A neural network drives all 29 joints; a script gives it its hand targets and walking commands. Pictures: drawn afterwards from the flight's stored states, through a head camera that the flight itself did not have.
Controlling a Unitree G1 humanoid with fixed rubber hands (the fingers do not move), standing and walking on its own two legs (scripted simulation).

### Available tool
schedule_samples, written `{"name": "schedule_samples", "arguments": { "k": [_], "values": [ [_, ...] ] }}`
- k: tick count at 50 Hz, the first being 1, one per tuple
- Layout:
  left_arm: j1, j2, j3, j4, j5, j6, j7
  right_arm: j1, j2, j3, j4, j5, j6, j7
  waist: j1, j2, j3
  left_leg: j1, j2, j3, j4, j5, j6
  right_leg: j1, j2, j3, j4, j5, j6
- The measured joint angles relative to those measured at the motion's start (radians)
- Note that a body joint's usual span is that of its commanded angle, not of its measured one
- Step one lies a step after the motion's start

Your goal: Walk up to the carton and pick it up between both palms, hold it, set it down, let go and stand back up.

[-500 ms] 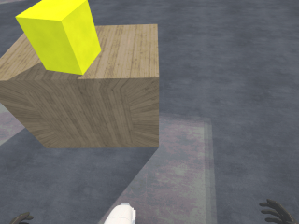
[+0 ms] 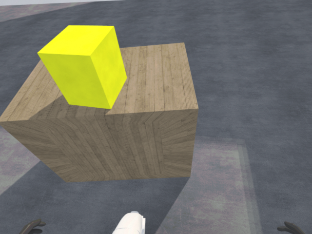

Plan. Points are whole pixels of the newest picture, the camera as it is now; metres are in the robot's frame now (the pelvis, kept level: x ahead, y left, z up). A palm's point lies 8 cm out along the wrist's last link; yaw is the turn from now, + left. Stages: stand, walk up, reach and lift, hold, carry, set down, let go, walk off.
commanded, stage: walk up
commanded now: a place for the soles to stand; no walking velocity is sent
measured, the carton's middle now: (90, 67) +0.71 +0.31 +0.04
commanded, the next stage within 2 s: none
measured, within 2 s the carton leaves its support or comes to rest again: neither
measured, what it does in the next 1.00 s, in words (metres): steps to the left: left foot, then right foot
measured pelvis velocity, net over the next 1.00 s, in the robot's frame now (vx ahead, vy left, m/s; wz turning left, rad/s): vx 0.18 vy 0.33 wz -0.05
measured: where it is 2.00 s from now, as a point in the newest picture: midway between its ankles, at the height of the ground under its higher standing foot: outside the picture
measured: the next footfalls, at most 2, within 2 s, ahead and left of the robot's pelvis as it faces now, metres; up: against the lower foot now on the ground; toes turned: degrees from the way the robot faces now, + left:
left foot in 0.08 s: +0.17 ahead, +0.22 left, +0.00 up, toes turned +4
right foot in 0.34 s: +0.17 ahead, +0.00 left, +0.00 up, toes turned -6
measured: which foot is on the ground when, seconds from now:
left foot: up 0.00-0.06, down 0.08-0.36, up 0.38-0.62, down 0.64-1.00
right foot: down 0.00-0.10, up 0.12-0.32, down 0.34-0.66, up 0.68-0.88, down 0.90-1.00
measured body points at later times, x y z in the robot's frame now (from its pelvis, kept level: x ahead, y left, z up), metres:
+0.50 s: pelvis +0.10 +0.17 +0.00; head +0.11 +0.13 +0.44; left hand +0.22 +0.49 -0.04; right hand +0.20 -0.17 -0.10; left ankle +0.13 +0.30 -0.65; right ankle +0.13 +0.01 -0.71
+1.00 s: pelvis +0.18 +0.33 +0.00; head +0.18 +0.32 +0.45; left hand +0.33 +0.64 -0.06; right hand +0.26 +0.01 -0.09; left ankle +0.21 +0.42 -0.71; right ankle +0.21 +0.20 -0.71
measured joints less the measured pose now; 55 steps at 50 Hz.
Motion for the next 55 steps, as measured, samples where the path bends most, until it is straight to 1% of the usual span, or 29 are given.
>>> {"name": "schedule_samples", "arguments": {
  "k": [2,4,6,7,9,11,13,15,17,18,20,22,25,28,31,32,33,34,35,37,39,41,43,45,46,47,49,51,55],
  "values": [
    [0.002,0.025,0.010,-0.006,0.000,0.006,-0.001,-0.018,0.006,0.007,-0.008,0.007,-0.005,0.008,0.010,-0.008,0.009,0.027,0.027,0.023,-0.130,0.019,0.012,0.009,-0.030,0.007,0.011,-0.021,0.007],
    [0.005,0.050,0.018,-0.010,0.000,0.018,-0.002,-0.026,0.004,0.011,-0.021,0.014,-0.014,0.013,0.017,-0.019,0.008,0.085,0.027,0.053,-0.259,0.043,0.027,0.002,-0.064,0.022,0.059,-0.064,-0.005],
    [-0.009,0.069,0.031,0.002,-0.005,0.037,-0.006,-0.042,0.012,0.013,-0.028,0.011,-0.033,0.006,0.016,-0.055,0.027,0.080,-0.010,0.084,-0.211,0.074,-0.009,-0.040,-0.099,0.070,0.190,-0.117,-0.044],
    [-0.022,0.065,0.036,0.014,-0.017,0.051,-0.005,-0.049,0.017,0.017,-0.030,0.009,-0.038,0.000,0.016,-0.056,0.033,0.070,-0.012,0.092,-0.166,0.048,-0.017,-0.076,-0.066,0.104,0.284,-0.167,-0.052],
    [-0.051,0.052,0.039,0.029,-0.035,0.073,-0.002,-0.053,0.036,0.032,-0.031,0.017,-0.039,-0.011,0.009,-0.064,0.034,0.073,-0.013,0.107,-0.144,0.010,-0.005,-0.152,0.024,0.137,0.447,-0.225,-0.062],
    [-0.072,0.041,0.034,0.034,-0.047,0.068,-0.004,-0.051,0.054,0.045,-0.031,0.019,-0.035,-0.025,-0.002,-0.088,0.037,0.104,-0.025,0.133,-0.179,0.013,0.012,-0.209,0.072,0.110,0.507,-0.209,-0.066],
    [-0.083,0.019,0.020,0.039,-0.050,0.054,-0.003,-0.046,0.056,0.047,-0.028,0.018,-0.030,-0.038,-0.019,-0.096,0.031,0.134,-0.034,0.154,-0.216,0.019,0.024,-0.228,0.098,0.055,0.438,-0.207,-0.065],
    [-0.085,-0.004,0.003,0.043,-0.050,0.043,-0.003,-0.040,0.049,0.040,-0.025,0.012,-0.025,-0.043,-0.040,-0.089,0.020,0.154,-0.040,0.167,-0.242,0.019,0.035,-0.211,0.118,0.003,0.292,-0.171,-0.069],
    [-0.077,-0.021,-0.011,0.040,-0.045,0.028,-0.002,-0.029,0.037,0.034,-0.022,0.007,-0.017,-0.044,-0.056,-0.074,0.006,0.157,-0.046,0.173,-0.232,0.004,0.041,-0.158,0.135,-0.020,0.099,-0.032,-0.077],
    [-0.074,-0.029,-0.015,0.038,-0.037,0.021,-0.001,-0.024,0.031,0.029,-0.016,0.005,-0.013,-0.043,-0.059,-0.061,0.004,0.154,-0.048,0.169,-0.208,-0.021,0.047,-0.150,0.135,-0.021,0.083,0.040,-0.071],
    [-0.070,-0.037,-0.026,0.037,-0.017,0.022,0.005,-0.009,0.028,0.019,0.005,0.000,0.007,-0.041,-0.051,-0.052,-0.009,0.125,-0.082,0.126,-0.099,-0.106,0.042,-0.144,0.115,-0.014,0.105,0.040,-0.055],
    [-0.067,-0.046,-0.030,0.036,-0.012,0.023,0.013,-0.001,0.016,0.009,0.020,0.002,0.025,-0.032,-0.040,-0.037,-0.011,0.085,-0.099,0.083,0.032,-0.123,0.033,-0.117,0.090,-0.008,0.094,0.013,-0.044],
    [-0.052,-0.042,-0.026,0.033,-0.008,0.015,0.015,-0.008,-0.001,-0.007,0.029,0.000,0.020,-0.019,-0.026,-0.015,-0.002,0.046,-0.075,0.036,0.106,-0.097,0.011,-0.073,0.052,0.004,0.052,0.015,-0.022],
    [-0.036,-0.016,-0.012,0.026,-0.001,0.010,0.009,-0.027,-0.006,-0.012,0.027,0.001,0.011,-0.009,-0.010,-0.009,0.008,0.041,-0.023,0.012,0.030,-0.068,-0.001,-0.048,0.012,0.021,0.026,0.018,-0.009],
    [-0.031,0.026,0.005,0.015,0.002,0.017,0.004,-0.044,-0.004,-0.004,0.017,0.013,0.001,0.001,0.003,-0.018,0.015,0.089,0.023,0.032,-0.163,-0.044,0.010,-0.039,-0.031,0.036,0.037,-0.004,-0.004],
    [-0.030,0.042,0.009,0.013,0.001,0.023,0.003,-0.046,-0.005,-0.001,0.011,0.017,-0.007,0.004,0.007,-0.024,0.014,0.119,0.024,0.044,-0.235,-0.020,0.017,-0.048,-0.048,0.047,0.062,-0.022,-0.011],
    [-0.032,0.058,0.016,0.016,0.001,0.030,0.002,-0.052,-0.004,0.000,0.008,0.018,-0.018,0.004,0.009,-0.041,0.019,0.129,0.006,0.060,-0.254,0.050,-0.003,-0.061,-0.072,0.067,0.103,-0.047,-0.031],
    [-0.039,0.068,0.024,0.025,-0.003,0.040,0.001,-0.061,0.000,0.004,0.006,0.014,-0.027,0.002,0.014,-0.057,0.030,0.123,-0.009,0.079,-0.215,0.054,-0.021,-0.085,-0.081,0.094,0.170,-0.077,-0.046],
    [-0.048,0.068,0.030,0.037,-0.015,0.053,0.003,-0.067,0.005,0.011,0.004,0.012,-0.033,-0.002,0.015,-0.057,0.034,0.113,-0.010,0.088,-0.175,0.029,-0.027,-0.115,-0.051,0.121,0.250,-0.139,-0.050],
    [-0.067,0.062,0.037,0.053,-0.035,0.073,0.010,-0.071,0.029,0.028,0.001,0.014,-0.036,-0.012,0.007,-0.062,0.035,0.113,-0.009,0.102,-0.153,-0.014,-0.012,-0.177,0.036,0.154,0.396,-0.213,-0.055],
    [-0.083,0.054,0.034,0.061,-0.049,0.068,0.008,-0.071,0.053,0.043,0.000,0.016,-0.032,-0.028,-0.004,-0.085,0.038,0.139,-0.019,0.126,-0.185,-0.012,0.004,-0.218,0.085,0.133,0.449,-0.202,-0.057],
    [-0.092,0.035,0.021,0.068,-0.052,0.056,0.001,-0.067,0.061,0.049,0.008,0.021,-0.031,-0.045,-0.014,-0.091,0.030,0.163,-0.026,0.147,-0.218,-0.004,0.015,-0.222,0.108,0.077,0.381,-0.188,-0.056],
    [-0.096,0.013,0.008,0.074,-0.049,0.052,-0.012,-0.063,0.061,0.052,0.024,0.026,-0.035,-0.057,-0.025,-0.091,0.015,0.179,-0.032,0.165,-0.243,-0.002,0.022,-0.196,0.123,0.029,0.252,-0.152,-0.063],
    [-0.105,-0.006,-0.003,0.078,-0.046,0.047,-0.029,-0.055,0.058,0.060,0.047,0.033,-0.043,-0.066,-0.027,-0.087,0.000,0.186,-0.037,0.176,-0.247,-0.010,0.025,-0.140,0.140,0.013,0.083,-0.027,-0.073],
    [-0.118,-0.021,-0.008,0.084,-0.041,0.046,-0.037,-0.053,0.054,0.063,0.065,0.037,-0.048,-0.070,-0.025,-0.072,0.001,0.191,-0.031,0.173,-0.241,-0.018,0.026,-0.124,0.147,0.011,0.051,0.050,-0.065],
    [-0.128,-0.032,-0.015,0.088,-0.036,0.047,-0.045,-0.049,0.056,0.065,0.086,0.042,-0.050,-0.072,-0.022,-0.067,-0.005,0.198,-0.035,0.172,-0.246,-0.023,0.025,-0.117,0.144,0.012,0.043,0.073,-0.052],
    [-0.146,-0.045,-0.030,0.095,-0.032,0.045,-0.056,-0.035,0.056,0.068,0.114,0.053,-0.048,-0.073,-0.012,-0.075,-0.026,0.213,-0.063,0.172,-0.270,-0.041,0.027,-0.114,0.123,0.024,0.044,0.055,-0.041],
    [-0.169,-0.056,-0.039,0.112,-0.035,0.042,-0.064,-0.033,0.051,0.069,0.141,0.058,-0.057,-0.072,-0.010,-0.081,-0.033,0.239,-0.088,0.185,-0.321,0.012,0.048,-0.102,0.101,0.037,0.029,0.043,-0.023],
    [-0.208,-0.044,-0.043,0.162,-0.047,0.051,-0.074,-0.057,0.069,0.080,0.190,0.053,-0.094,-0.073,-0.006,-0.086,-0.039,0.274,-0.092,0.197,-0.408,0.026,0.069,-0.063,0.110,0.053,-0.077,0.087,-0.028]
  ]
}}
